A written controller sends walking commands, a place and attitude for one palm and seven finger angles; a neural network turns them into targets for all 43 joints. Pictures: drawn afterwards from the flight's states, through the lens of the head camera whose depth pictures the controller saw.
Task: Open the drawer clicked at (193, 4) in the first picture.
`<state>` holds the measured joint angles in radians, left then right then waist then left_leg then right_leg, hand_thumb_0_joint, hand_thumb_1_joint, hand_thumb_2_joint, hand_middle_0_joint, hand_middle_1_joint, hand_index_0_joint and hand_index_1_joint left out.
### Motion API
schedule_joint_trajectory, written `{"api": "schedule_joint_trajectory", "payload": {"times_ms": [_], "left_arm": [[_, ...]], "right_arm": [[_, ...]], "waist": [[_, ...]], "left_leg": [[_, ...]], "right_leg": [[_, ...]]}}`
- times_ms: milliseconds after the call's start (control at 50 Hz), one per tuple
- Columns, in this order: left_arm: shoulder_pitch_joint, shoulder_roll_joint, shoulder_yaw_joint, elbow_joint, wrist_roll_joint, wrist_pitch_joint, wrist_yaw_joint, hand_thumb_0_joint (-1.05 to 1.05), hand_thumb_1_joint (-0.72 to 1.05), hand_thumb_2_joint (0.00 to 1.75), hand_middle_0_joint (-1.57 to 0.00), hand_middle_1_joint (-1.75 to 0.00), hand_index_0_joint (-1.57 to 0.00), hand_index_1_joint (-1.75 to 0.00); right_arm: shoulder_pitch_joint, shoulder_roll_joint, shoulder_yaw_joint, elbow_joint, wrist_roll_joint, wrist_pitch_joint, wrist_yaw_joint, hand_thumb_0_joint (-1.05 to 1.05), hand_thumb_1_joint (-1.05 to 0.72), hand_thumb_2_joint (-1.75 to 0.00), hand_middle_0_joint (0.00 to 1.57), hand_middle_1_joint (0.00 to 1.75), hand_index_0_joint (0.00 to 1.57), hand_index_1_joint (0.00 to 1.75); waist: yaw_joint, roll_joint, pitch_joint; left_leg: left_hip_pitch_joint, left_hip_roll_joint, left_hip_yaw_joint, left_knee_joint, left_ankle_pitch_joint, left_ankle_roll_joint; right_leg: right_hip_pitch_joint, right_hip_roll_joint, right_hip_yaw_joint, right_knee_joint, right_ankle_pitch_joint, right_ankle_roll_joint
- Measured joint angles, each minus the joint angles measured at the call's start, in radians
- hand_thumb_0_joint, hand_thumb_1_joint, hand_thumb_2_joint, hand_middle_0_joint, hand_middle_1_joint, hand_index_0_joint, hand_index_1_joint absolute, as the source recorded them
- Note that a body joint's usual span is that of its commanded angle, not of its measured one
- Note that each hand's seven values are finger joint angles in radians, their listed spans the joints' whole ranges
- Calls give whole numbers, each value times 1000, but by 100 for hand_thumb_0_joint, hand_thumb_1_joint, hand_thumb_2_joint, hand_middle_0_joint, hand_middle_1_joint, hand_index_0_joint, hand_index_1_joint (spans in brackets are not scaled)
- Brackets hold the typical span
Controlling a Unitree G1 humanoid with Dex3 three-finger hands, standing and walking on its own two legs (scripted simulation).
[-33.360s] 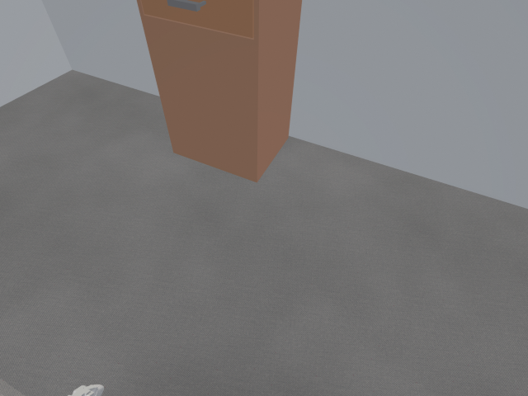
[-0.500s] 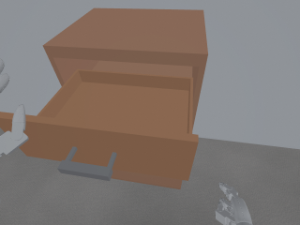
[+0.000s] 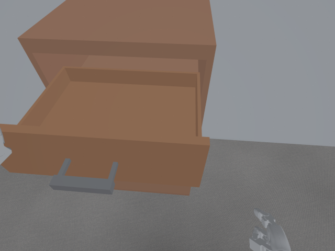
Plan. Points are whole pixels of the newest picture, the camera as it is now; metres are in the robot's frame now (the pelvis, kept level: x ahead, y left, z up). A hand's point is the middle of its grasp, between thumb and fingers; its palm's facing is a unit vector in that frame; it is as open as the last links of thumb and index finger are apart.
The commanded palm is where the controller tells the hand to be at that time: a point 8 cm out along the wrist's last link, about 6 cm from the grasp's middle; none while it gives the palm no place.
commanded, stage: step back with the hand held close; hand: left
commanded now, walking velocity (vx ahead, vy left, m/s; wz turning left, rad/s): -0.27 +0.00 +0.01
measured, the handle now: (86, 174) +0.26 +0.19 +0.08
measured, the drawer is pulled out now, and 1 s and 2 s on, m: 0.30 0.30 0.30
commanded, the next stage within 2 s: stop stepping back and stand still in 0.80 s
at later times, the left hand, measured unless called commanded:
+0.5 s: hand out of the picture +0.11 +0.26 +0.26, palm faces +0.51 -0.74 -0.43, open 7.4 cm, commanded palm +0.04 +0.31 +0.27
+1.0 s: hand out of the picture +0.01 +0.20 +0.27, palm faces +0.40 -0.74 -0.54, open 7.4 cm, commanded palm -0.05 +0.27 +0.27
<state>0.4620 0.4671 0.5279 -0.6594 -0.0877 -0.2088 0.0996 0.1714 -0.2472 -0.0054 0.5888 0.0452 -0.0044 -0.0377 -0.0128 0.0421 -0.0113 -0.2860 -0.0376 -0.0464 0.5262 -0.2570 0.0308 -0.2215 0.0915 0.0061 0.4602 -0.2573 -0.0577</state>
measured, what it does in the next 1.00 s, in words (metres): walks backwards: right foot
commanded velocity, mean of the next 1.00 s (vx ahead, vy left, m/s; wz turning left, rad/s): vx -0.25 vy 0.02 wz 0.00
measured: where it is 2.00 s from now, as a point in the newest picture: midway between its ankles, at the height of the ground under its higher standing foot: outside the picture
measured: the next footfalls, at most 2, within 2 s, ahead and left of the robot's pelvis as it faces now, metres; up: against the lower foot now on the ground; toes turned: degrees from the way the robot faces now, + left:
right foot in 0.88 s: -0.22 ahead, -0.12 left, +0.00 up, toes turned +5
left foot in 1.10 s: -0.17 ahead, +0.10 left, +0.00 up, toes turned +3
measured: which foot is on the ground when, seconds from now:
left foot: down 0.00-0.90, up 0.92-1.00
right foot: down 0.00-0.54, up 0.56-0.86, down 0.88-1.00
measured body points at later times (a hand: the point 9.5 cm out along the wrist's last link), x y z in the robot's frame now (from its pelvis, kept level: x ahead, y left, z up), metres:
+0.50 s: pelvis -0.08 +0.02 -0.01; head -0.07 +0.03 +0.44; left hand +0.08 +0.29 +0.28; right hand +0.08 -0.22 -0.10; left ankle -0.01 +0.11 -0.74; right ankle -0.01 -0.08 -0.74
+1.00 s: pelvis -0.19 -0.01 +0.00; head -0.16 +0.01 +0.45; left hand -0.02 +0.24 +0.30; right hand -0.02 -0.24 -0.09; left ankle -0.12 +0.10 -0.69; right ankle -0.24 -0.10 -0.74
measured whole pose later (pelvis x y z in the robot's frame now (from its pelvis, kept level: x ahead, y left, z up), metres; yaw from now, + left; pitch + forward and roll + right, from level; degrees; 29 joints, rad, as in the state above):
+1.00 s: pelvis -0.19 -0.01 +0.00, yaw -3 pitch +3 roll +0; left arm 0.49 0.55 0.61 -0.81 -0.09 -0.29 0.10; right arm 0.17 -0.18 0.03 0.64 0.02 -0.08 -0.02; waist 0.00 -0.04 0.00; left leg -0.59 -0.01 0.02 0.89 -0.34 -0.03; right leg -0.22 0.02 -0.02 0.52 -0.34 -0.04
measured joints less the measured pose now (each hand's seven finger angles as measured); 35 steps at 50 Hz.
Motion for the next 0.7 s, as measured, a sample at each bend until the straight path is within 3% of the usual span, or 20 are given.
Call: {"api": "schedule_joint_trajectory", "payload": {"times_ms": [100, 220, 320, 460, 520, 640, 700], "left_arm": [[73, 47, 19, -75, 4, -6, 5, 1, 89, 90, -21, -31, -21, -31], [51, 92, 83, -88, 8, -36, 20, 1, 89, 90, -21, -31, -21, -31], [-23, 55, 88, -32, 19, -45, 33, 1, 89, 90, -21, -31, -21, -31], [-48, 4, 21, -61, 27, -44, 51, 1, 89, 90, -21, -31, -21, -31], [-29, 21, 29, -98, 29, -54, 55, 1, 89, 90, -21, -31, -21, -31], [-51, 44, 104, -97, 31, -85, 66, 1, 89, 90, -21, -31, -21, -31], [-90, 36, 103, -84, 21, -87, 64, 1, 89, 90, -21, -31, -21, -31]], "right_arm": [[25, 2, -14, -17, -1, 1, -11, 1, -90, -90, 20, 30, 20, 30], [49, 17, -12, -19, -12, -27, -18, 1, -90, -90, 20, 30, 20, 30], [56, 29, 4, -11, -13, -50, -18, 1, -90, -90, 20, 30, 20, 30], [72, 29, 12, 19, -18, -55, -13, 1, -90, -90, 21, 30, 20, 30], [76, 28, 11, 25, -24, -53, -22, 1, -90, -90, 21, 30, 20, 30], [59, 55, -3, 35, -51, -111, -18, 1, -90, -90, 21, 30, 20, 30], [29, 73, 5, 52, -55, -133, 2, 1, -90, -90, 21, 30, 20, 30]], "waist": [[-15, -25, 1], [-2, -38, -4], [6, -19, -11], [-20, -23, -2], [-22, -47, 14], [11, -44, 23], [26, -41, 21]], "left_leg": [[-38, -10, 11, 2, 22, 10], [-75, -26, 25, 16, 47, 20], [-111, -23, 30, 54, 49, 21], [-155, 11, 33, 156, -82, -8], [-150, 18, 55, 111, 48, 9], [-159, 37, 73, 72, 81, 33], [-163, 58, 86, 37, 116, 29]], "right_leg": [[-49, -11, 7, 25, 11, 11], [-107, -28, 14, 84, 12, 24], [-142, -28, 10, 122, 16, 25], [-157, -41, -43, 118, 39, 21], [-170, -56, -52, 133, 37, 32], [-229, -27, 9, 440, -214, 54], [-189, -33, 12, 473, -250, 65]]}}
